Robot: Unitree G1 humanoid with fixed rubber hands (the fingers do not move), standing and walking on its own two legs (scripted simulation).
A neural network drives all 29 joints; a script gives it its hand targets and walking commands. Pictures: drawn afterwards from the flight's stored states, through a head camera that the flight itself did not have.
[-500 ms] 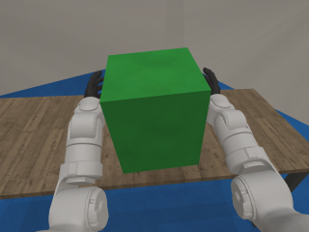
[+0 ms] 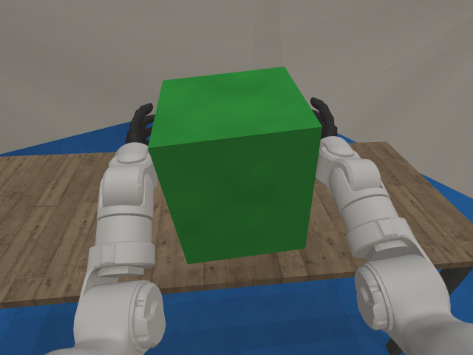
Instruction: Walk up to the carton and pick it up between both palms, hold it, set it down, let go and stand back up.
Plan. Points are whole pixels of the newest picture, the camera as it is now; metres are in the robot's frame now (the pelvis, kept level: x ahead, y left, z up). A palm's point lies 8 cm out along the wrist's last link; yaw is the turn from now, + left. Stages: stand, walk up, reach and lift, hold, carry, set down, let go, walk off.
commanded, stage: hold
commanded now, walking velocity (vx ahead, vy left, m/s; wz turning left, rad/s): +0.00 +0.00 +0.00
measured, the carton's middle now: (235, 166) +0.38 -0.02 +0.19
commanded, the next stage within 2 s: none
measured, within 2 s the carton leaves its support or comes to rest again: neither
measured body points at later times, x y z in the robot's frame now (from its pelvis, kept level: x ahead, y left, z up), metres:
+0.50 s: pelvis +0.00 +0.00 +0.00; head -0.08 +0.02 +0.44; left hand +0.39 +0.14 +0.25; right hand +0.38 -0.16 +0.25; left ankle +0.00 +0.11 -0.75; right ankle +0.04 -0.14 -0.75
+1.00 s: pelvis +0.00 +0.00 +0.00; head -0.09 +0.02 +0.44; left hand +0.38 +0.14 +0.26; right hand +0.38 -0.16 +0.26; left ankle +0.00 +0.11 -0.75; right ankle +0.04 -0.14 -0.75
